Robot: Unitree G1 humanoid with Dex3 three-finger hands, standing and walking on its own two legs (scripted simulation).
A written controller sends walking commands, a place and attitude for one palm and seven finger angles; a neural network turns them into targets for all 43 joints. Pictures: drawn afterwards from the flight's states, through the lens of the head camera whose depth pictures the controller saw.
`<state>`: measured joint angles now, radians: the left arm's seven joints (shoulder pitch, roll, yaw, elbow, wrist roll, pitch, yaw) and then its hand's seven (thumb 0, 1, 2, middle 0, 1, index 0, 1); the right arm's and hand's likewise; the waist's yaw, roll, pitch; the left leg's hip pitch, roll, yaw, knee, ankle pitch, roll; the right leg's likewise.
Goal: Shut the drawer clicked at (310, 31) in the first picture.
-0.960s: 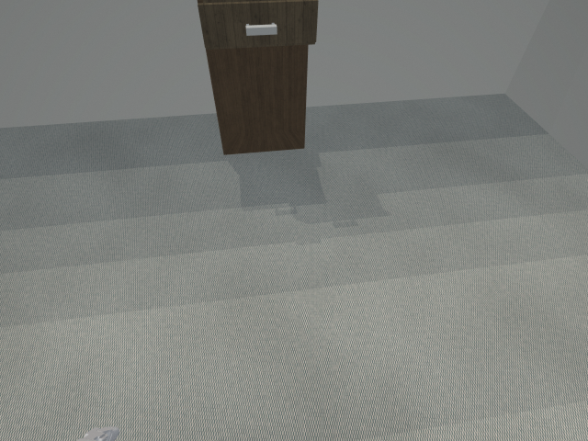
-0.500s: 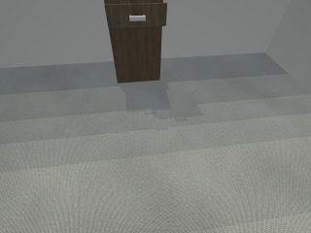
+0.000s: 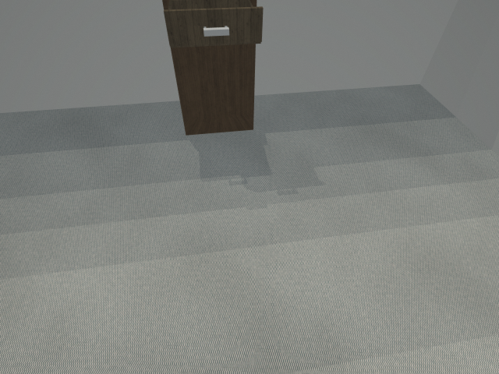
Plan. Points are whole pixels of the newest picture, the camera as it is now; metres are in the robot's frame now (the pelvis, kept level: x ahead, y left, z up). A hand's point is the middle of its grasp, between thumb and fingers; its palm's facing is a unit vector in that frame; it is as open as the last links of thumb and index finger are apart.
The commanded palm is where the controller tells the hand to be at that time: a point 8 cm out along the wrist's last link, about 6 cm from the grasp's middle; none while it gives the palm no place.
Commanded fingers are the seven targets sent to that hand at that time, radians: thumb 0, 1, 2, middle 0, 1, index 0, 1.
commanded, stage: look at it before walking up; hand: left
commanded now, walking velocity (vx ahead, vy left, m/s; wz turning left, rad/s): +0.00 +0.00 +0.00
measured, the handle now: (216, 29) +1.41 +0.21 +0.00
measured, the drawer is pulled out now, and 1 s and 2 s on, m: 0.29 0.29 0.29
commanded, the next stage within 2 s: walk to a spot facing it in 0.48 s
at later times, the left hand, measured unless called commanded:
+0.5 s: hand out of the picture +0.07 +0.25 -0.16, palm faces -0.04 -0.94 -0.33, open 7.4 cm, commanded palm none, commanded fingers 0.00 0.90 0.90 -0.20 -0.30 -0.20 -0.30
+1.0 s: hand out of the picture +0.08 +0.17 -0.19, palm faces -0.08 -0.98 -0.17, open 7.4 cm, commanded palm none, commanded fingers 0.00 0.90 0.90 -0.20 -0.30 -0.20 -0.30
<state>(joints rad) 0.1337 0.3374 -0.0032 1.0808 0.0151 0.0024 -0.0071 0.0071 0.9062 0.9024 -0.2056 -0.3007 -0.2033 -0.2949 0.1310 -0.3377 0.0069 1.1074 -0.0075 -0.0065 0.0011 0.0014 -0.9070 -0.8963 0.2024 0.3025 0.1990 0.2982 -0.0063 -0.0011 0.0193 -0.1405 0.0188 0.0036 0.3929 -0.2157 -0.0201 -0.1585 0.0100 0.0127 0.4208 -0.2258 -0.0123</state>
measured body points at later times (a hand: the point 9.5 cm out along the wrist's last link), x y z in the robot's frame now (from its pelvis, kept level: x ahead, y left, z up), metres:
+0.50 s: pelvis +0.00 +0.00 +0.00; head +0.00 +0.00 +0.45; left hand +0.07 +0.30 -0.13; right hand +0.07 -0.30 -0.13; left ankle +0.00 +0.13 -0.74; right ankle +0.00 -0.11 -0.74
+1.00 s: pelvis +0.09 -0.01 -0.02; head +0.11 -0.01 +0.43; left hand +0.09 +0.23 -0.17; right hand +0.01 -0.23 -0.18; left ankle +0.00 +0.13 -0.74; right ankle +0.07 -0.10 -0.74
